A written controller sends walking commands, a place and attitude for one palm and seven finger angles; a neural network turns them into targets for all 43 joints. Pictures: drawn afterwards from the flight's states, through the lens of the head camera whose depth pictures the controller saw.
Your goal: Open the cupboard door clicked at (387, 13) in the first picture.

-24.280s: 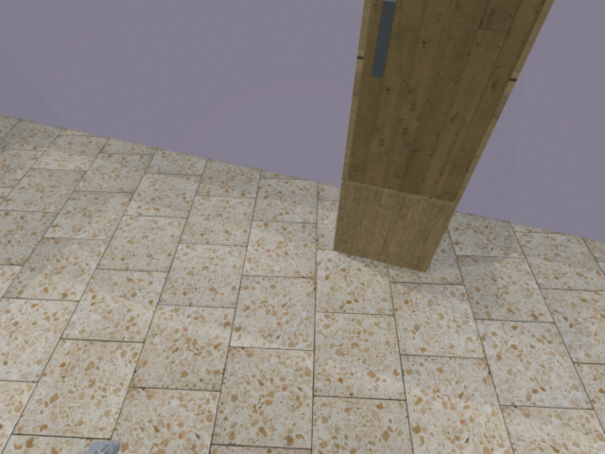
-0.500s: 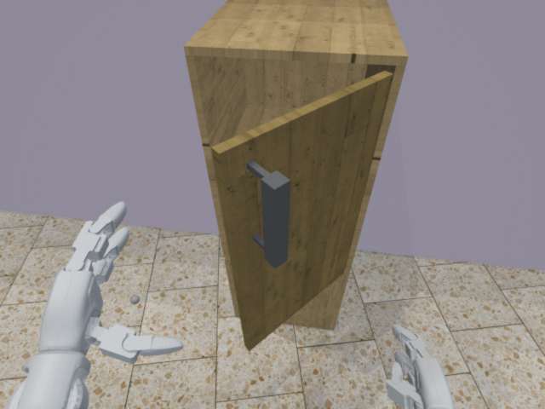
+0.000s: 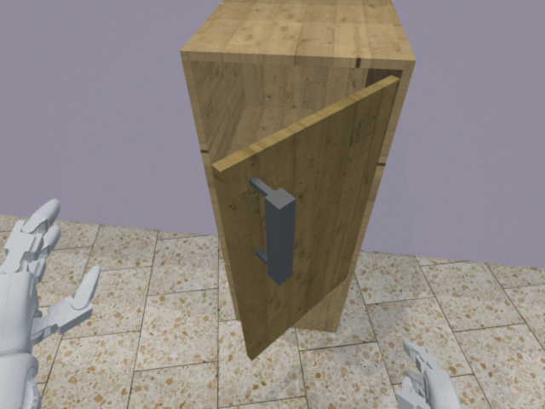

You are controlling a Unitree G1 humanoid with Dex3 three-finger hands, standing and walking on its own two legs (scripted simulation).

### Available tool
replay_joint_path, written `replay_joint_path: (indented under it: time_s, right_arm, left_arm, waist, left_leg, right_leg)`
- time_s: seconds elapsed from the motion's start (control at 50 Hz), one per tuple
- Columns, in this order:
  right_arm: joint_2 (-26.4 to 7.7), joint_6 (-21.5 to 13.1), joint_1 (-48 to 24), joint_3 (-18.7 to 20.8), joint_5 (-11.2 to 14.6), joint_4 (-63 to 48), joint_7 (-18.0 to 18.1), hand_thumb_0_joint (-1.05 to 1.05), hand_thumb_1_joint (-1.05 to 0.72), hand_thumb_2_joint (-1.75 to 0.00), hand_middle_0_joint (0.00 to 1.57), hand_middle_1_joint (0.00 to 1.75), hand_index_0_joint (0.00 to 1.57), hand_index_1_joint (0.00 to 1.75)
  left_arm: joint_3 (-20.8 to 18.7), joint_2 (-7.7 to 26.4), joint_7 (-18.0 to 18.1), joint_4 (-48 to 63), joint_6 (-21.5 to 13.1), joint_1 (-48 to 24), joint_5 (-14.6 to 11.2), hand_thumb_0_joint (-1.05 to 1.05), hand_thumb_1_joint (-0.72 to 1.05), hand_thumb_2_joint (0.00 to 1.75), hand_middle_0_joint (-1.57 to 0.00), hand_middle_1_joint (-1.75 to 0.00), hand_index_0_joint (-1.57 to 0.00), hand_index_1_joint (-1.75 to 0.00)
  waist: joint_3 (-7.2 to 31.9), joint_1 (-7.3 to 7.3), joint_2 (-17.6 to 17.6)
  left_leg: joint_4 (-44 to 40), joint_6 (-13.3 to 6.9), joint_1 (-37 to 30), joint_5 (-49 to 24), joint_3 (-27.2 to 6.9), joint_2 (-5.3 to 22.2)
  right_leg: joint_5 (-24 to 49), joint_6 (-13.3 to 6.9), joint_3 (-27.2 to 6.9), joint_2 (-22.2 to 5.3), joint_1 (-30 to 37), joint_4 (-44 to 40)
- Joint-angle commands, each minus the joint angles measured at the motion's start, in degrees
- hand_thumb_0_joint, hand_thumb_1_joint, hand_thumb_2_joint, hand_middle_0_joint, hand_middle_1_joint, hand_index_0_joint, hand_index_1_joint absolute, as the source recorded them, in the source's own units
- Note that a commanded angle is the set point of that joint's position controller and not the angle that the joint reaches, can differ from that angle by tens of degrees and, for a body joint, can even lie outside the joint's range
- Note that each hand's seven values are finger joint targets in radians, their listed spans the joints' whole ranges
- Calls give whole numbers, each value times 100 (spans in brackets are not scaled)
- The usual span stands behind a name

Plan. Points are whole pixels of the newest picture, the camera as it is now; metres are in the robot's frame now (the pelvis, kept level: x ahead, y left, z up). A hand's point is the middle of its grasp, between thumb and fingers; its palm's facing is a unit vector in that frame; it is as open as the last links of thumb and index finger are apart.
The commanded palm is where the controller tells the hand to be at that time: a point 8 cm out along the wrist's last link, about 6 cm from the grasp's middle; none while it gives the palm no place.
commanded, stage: draw the hand back to the body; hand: left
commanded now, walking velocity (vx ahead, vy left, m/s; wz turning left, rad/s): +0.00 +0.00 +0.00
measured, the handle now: (269, 232) +0.32 +0.05 +0.13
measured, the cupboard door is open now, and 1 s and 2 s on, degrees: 48 48 48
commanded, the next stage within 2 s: step back with the hand held close in 0.42 s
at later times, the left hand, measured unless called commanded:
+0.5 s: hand (73, 296) +0.19 +0.25 +0.14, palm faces +0.45 -0.80 -0.39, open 7.4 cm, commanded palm +0.13 +0.29 +0.16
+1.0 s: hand (39, 339) +0.14 +0.27 +0.14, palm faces +0.34 -0.79 -0.50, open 7.4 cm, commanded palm +0.08 +0.31 +0.17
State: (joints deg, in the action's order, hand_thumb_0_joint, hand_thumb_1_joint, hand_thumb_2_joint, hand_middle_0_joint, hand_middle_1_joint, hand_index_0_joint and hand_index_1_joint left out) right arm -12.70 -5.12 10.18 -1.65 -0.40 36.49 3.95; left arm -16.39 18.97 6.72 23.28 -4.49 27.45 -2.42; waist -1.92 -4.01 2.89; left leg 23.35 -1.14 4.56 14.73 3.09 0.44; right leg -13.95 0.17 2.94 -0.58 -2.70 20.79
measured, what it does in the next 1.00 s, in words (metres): shifts its weight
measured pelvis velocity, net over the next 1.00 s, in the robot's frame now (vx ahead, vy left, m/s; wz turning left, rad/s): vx -0.07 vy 0.01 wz -0.02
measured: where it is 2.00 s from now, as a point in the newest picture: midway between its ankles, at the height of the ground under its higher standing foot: outside the picture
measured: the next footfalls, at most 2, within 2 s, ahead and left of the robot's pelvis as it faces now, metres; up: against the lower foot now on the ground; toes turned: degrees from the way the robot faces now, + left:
right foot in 1.32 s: -0.10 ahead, -0.10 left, +0.00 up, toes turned +3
right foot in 1.80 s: -0.27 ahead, -0.04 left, +0.00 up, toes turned -7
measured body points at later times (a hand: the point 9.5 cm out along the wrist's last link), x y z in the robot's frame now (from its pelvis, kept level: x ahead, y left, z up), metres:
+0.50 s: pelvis +0.00 -0.01 +0.00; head -0.02 -0.02 +0.45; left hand +0.16 +0.29 +0.17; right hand +0.19 -0.22 -0.09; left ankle -0.02 +0.10 -0.74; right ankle -0.03 -0.12 -0.74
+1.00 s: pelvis -0.07 +0.01 -0.01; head -0.04 +0.01 +0.44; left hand +0.11 +0.31 +0.17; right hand +0.11 -0.24 -0.09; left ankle -0.02 +0.10 -0.74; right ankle -0.03 -0.12 -0.74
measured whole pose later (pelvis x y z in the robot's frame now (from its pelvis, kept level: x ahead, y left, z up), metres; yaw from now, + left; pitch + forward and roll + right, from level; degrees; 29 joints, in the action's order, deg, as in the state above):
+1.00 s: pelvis -0.07 +0.01 -0.01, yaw -1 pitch +0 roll -1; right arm -13.3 -0.2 9.9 0.7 1.2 31.3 4.9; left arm -22.4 24.2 7.6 28.9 -8.1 33.2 -2.6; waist -2.6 -0.2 0.9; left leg 29.6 -2.4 18.3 11.5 4.4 0.8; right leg -10.0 1.0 1.6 -0.7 -16.7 26.7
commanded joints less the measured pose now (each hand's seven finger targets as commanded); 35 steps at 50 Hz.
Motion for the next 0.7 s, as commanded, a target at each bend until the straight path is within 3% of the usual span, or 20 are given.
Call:
replay_joint_path:
  time_s: [0.0, 0.08, 0.2, 0.24, 0.34, 0.42, 0.48, 0.5, 0.52, 0.54, 0.56, 0.58, 0.62, 0.68]
  right_arm:
    - [-613, -232, -708, 268, 12, -889, 76, 0, -90, -90, 20, 30, 20, 30]
    - [-629, -213, -694, 276, -3, -914, 50, 0, -90, -90, 20, 30, 20, 30]
    - [-636, -204, -710, 286, -15, -898, 41, 0, -90, -90, 20, 30, 20, 30]
    - [-607, -176, -738, 278, -12, -923, 50, 0, -90, -90, 20, 30, 20, 30]
    - [-589, -200, -729, 268, -9, -914, 52, 0, -90, -90, 20, 30, 20, 30]
    - [-591, -199, -749, 282, -3, -906, 59, 0, -90, -90, 20, 30, 20, 30]
    - [-591, -204, -746, 291, 2, -894, 50, 0, -90, -90, 20, 30, 20, 30]
    - [-599, -211, -772, 295, 7, -871, 56, 0, -90, -90, 20, 30, 20, 30]
    - [-604, -250, -816, 283, 18, -913, 65, 0, -90, -90, 20, 30, 20, 30]
    - [-711, -138, -699, 251, 95, -1106, 76, 0, -90, -90, 20, 30, 20, 30]
    - [-613, -36, -697, 261, 63, -975, 74, 0, -90, -90, 20, 30, 20, 30]
    - [-654, 28, -658, 300, 62, -1054, 54, 0, -90, -90, 20, 30, 20, 30]
    - [-679, 100, -658, 331, 63, -1127, 68, 0, -90, -90, 20, 30, 20, 30]
    - [-726, 173, -593, 403, 86, -1245, 81, 0, -90, -90, 20, 30, 20, 30]
  left_arm:
    - [-907, 1104, 131, 1053, -374, -528, -48, 0, 87, 88, -20, -30, -20, -30]
    - [-731, 927, 104, 1069, -351, -613, -52, 0, 90, 90, -20, -30, -20, -30]
    - [-857, 1101, 130, 1091, -328, -546, -35, 0, 90, 90, -20, -30, -20, -30]
    - [-824, 1027, 111, 1080, -319, -543, -64, 0, 90, 90, -20, -30, -20, -30]
    - [-865, 1081, 129, 1215, -345, -613, -53, 0, 90, 90, -20, -30, -20, -30]
    - [-823, 1006, 109, 1035, -334, -526, -83, 0, 90, 90, -20, -30, -20, -30]
    - [-818, 1004, 102, 1059, -365, -574, -65, 0, 90, 90, -20, -30, -20, -30]
    - [-843, 1066, 109, 1039, -369, -597, -58, 0, 90, 90, -20, -30, -20, -30]
    - [-934, 1268, 144, 1577, -435, -1162, -64, 0, 90, 90, -20, -30, -20, -30]
    - [-1642, 1922, 144, 1490, -620, -1193, -137, 0, 90, 90, -20, -30, -20, -30]
    - [-1275, 1394, 58, 891, -595, -482, -126, 0, 90, 90, -20, -30, -20, -30]
    - [-1110, 1218, 10, 902, -588, -190, -99, 0, 90, 90, -20, -30, -20, -30]
    - [-1056, 1172, 1, 1057, -630, 15, -88, 0, 90, 90, -20, -30, -20, -30]
    - [-1137, 1280, 40, 1295, -639, 217, -78, 0, 90, 90, -20, -30, -20, -30]
  waist:
    - [458, -25, 132]
    - [519, 5, 52]
    - [633, -35, 118]
    - [560, -26, -50]
    - [618, -19, 282]
    - [503, -5, -35]
    - [484, -4, 58]
    - [494, -10, 160]
    - [677, 8, 276]
    - [14, 248, 58]
    - [94, 262, -311]
    - [238, 262, -428]
    - [508, 279, -125]
    - [960, 286, -128]
  left_leg:
    - [-256, 59, -181, -1975, -280, 137]
    - [-270, 48, -216, -2051, -287, 140]
    - [-236, 42, -243, -2089, -264, 115]
    - [-236, 27, -211, -2016, -255, 110]
    - [-239, 47, -255, -1965, -260, 103]
    - [-265, 20, -207, -1763, -237, 108]
    - [-266, 20, -200, -1697, -220, 95]
    - [-270, 22, -215, -1673, -228, 96]
    - [-249, 22, -280, -1655, -259, 87]
    - [-72, -105, 189, -1247, -359, 191]
    - [23, -117, 199, -1123, -419, 187]
    - [100, -109, 168, -1167, -358, 197]
    - [106, -96, 173, -1479, -341, 252]
    - [192, -74, 175, -2014, -350, 356]
  right_leg:
    - [1493, -168, -127, 34, -66, -248]
    - [1525, -140, -103, 39, -54, -230]
    - [1655, -150, -119, 25, 40, -242]
    - [1642, -135, -127, 34, -6, -267]
    - [1564, -149, -141, 25, -9, -281]
    - [1470, -126, -142, 27, -65, -342]
    - [1405, -127, -156, 35, -91, -357]
    - [1370, -139, -173, 24, -85, -379]
    - [1373, -132, -187, 11, -43, -355]
    - [1574, -109, -631, -255, -803, -632]
    - [1556, -107, -622, -370, -840, -625]
    - [1628, -92, -633, -403, -872, -592]
    - [1859, -74, -542, -436, -796, -392]
    - [2229, -35, -502, -421, -668, -85]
